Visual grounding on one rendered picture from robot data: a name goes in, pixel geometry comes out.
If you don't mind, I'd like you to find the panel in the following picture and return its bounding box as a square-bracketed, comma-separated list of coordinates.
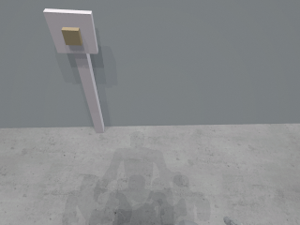
[43, 8, 105, 133]

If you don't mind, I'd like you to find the button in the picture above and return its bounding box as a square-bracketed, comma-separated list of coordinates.
[61, 27, 83, 46]

